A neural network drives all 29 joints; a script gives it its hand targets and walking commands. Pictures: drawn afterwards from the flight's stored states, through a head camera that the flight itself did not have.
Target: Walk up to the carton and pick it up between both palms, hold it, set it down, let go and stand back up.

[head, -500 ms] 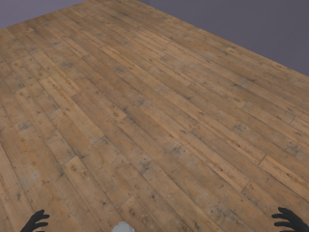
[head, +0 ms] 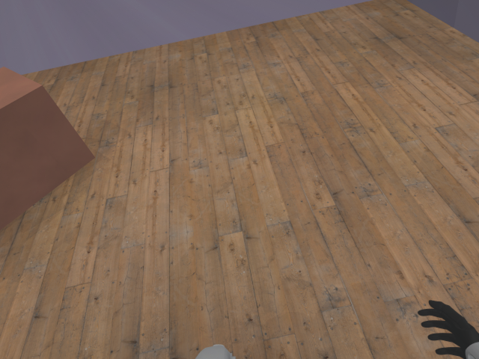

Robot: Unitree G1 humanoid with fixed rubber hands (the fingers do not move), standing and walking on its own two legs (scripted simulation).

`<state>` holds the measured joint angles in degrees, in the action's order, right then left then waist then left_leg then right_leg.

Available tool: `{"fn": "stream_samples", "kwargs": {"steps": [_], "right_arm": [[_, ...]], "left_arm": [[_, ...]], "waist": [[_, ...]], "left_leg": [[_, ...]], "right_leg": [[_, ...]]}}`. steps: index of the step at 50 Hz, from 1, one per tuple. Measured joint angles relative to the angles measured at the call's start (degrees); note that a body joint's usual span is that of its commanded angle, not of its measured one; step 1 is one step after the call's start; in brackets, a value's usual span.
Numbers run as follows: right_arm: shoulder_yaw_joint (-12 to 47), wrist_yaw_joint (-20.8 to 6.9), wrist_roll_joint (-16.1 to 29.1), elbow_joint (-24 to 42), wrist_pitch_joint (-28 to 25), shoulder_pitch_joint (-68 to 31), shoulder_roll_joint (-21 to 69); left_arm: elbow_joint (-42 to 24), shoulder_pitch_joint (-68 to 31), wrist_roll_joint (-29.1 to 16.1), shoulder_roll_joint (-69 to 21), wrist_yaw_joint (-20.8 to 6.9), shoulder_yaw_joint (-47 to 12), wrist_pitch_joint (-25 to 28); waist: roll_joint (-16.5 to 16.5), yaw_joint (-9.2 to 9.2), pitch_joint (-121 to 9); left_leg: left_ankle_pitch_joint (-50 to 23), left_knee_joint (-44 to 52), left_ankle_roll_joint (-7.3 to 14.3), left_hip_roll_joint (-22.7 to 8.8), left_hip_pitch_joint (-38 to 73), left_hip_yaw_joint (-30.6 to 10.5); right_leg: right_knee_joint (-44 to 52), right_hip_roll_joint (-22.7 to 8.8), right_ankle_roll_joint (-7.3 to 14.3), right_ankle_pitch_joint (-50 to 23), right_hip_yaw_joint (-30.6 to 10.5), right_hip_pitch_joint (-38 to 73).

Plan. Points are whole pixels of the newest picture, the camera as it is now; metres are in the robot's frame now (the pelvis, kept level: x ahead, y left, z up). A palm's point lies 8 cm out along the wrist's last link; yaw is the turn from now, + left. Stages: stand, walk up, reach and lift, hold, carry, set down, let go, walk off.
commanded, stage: walk up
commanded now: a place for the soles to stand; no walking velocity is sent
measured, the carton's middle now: out of the picture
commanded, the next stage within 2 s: none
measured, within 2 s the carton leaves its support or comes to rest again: neither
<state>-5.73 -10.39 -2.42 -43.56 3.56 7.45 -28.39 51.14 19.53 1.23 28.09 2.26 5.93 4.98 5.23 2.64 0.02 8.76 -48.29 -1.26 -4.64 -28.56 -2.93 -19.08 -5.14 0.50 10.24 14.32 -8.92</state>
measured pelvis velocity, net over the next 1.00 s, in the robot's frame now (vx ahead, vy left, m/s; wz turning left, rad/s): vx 0.34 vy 0.22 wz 0.75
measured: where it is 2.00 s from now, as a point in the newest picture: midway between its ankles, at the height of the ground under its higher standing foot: (147, 275)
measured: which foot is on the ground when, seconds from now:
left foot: up 0.00-0.22, down 0.24-0.62, up 0.64-1.00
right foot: down 0.00-0.26, up 0.28-0.58, down 0.60-1.00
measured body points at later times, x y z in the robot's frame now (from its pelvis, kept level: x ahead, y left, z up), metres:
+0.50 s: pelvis +0.16 +0.11 -0.01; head +0.19 +0.12 +0.44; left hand +0.10 +0.45 -0.11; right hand +0.38 -0.15 -0.11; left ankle +0.08 +0.19 -0.75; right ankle +0.30 +0.01 -0.71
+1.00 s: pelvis +0.34 +0.22 -0.01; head +0.37 +0.22 +0.44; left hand +0.11 +0.50 -0.09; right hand +0.67 +0.12 -0.12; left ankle +0.34 +0.43 -0.72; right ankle +0.36 +0.08 -0.75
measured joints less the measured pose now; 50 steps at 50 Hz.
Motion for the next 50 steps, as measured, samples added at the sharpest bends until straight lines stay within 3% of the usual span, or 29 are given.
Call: {"fn": "stream_samples", "kwargs": {"steps": [6,9,12,13,14,16,18,23,30,31,34,37,43,50], "right_arm": [[0.2,-0.4,0.0,-2.6,0.5,-5.1,-0.4],[0.8,-0.7,0.3,-3.0,0.3,-7.4,0.4],[1.1,-0.6,1.0,-2.5,-0.3,-8.8,1.1],[1.1,-0.2,1.3,-2.3,-0.9,-9.1,1.7],[1.0,0.4,1.5,-1.9,-1.6,-8.8,2.2],[0.9,1.5,2.2,-0.9,-2.1,-6.0,2.5],[1.0,2.7,2.6,-1.3,-2.0,-2.6,3.1],[1.0,3.4,2.1,-2.8,-1.8,3.4,4.3],[0.9,3.3,1.2,-1.6,-2.2,8.0,3.8],[0.8,3.5,1.3,-1.9,-2.3,8.1,3.5],[1.0,4.4,0.9,-3.7,-1.8,7.1,2.9],[1.0,3.7,1.1,-4.4,-2.1,5.9,1.7],[0.6,2.1,1.3,-4.1,-2.6,2.0,1.0],[1.1,1.3,0.8,-5.0,-2.3,-3.3,2.9]], "left_arm": [[-0.5,1.7,0.4,0.0,-1.5,-0.1,-0.1],[-0.6,2.4,0.6,0.3,-1.9,-0.4,-0.3],[-0.3,2.9,0.9,0.9,-2.2,-0.7,-0.8],[0.2,2.7,0.9,1.2,-2.3,-0.7,-1.2],[0.6,2.3,0.8,1.0,-2.4,-0.8,-1.7],[0.6,0.6,0.3,-0.2,-2.9,-1.9,-2.3],[-0.5,-0.8,-0.5,-1.0,-3.5,-2.8,-1.4],[-3.6,-2.8,-1.1,-1.6,-3.6,-3.7,-0.2],[-4.4,-3.6,-0.5,-1.9,-2.3,-3.3,1.0],[-4.8,-3.7,-0.2,-1.9,-2.0,-3.0,1.8],[-5.3,-4.3,0.3,-2.7,-1.5,-3.2,2.6],[-5.3,-2.7,0.2,-3.0,-1.5,-2.9,2.8],[-3.1,0.7,0.3,-1.5,-1.7,-1.4,2.7],[-1.6,2.3,-0.3,-1.3,-2.4,-1.6,1.7]], "waist": [[1.0,1.67,0.2],[0.2,2.33,0.4],[-1.9,2.58,1.1],[-3.8,2.67,2.1],[-4.6,2.24,2.7],[-3.8,0.86,2.9],[-4.0,0.35,3.1],[-6.0,-2.58,4.4],[-4.8,-5.64,2.9],[-4.0,-5.12,3.0],[-1.7,-3.45,3.0],[-0.4,-1.94,2.1],[0.4,-1.29,2.0],[-0.5,0.05,3.0]], "left_leg": [[2.8,8.6,0.4,-3.6,2.8,4.1],[5.6,11.4,1.3,-2.9,4.6,6.0],[6.7,14.2,2.6,-0.2,7.1,7.3],[5.4,14.1,2.7,1.6,8.0,7.9],[5.9,13.2,2.7,2.9,8.4,7.7],[7.5,13.2,3.2,3.9,9.2,4.8],[6.9,16.8,3.2,4.8,12.2,2.9],[6.4,22.6,3.9,8.0,18.2,-1.3],[14.4,17.5,3.7,10.3,22.0,-6.8],[16.4,12.2,4.1,10.4,20.7,-7.1],[16.6,-7.9,3.9,10.2,12.2,-4.5],[9.2,-14.4,2.4,6.8,4.9,-0.6],[-0.3,-5.1,0.2,0.2,-3.4,0.5],[-4.7,11.0,1.6,-1.6,-1.3,4.8]], "right_leg": [[-2.6,-2.5,-2.0,4.5,5.8,3.2],[-5.1,-4.5,-3.6,7.4,8.4,4.4],[-11.2,-8.3,-4.8,11.8,10.4,4.6],[-16.2,-11.2,-3.8,13.5,9.5,3.4],[-23.9,-12.1,-2.8,14.6,6.2,0.8],[-37.5,-7.9,-1.5,17.5,-1.6,-5.9],[-42.5,-5.1,-0.8,15.2,-5.9,-11.9],[-32.3,-3.8,-1.0,10.6,-9.3,-19.8],[-12.9,1.5,0.5,0.7,-7.8,-15.6],[-12.4,1.7,1.4,-3.7,-7.1,-14.5],[-13.8,0.9,1.9,0.4,-4.3,-10.8],[-8.1,-0.1,0.8,1.1,-2.3,-5.0],[-1.3,-0.5,-0.2,1.9,1.5,2.6],[-1.8,-1.4,-3.1,7.5,5.4,8.6]]}}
